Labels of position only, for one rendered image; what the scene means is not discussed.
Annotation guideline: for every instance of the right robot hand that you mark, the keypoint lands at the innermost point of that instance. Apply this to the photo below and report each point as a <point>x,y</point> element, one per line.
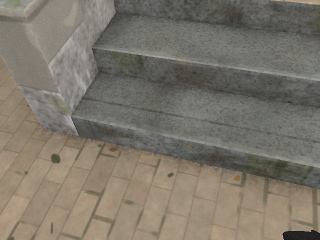
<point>301,235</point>

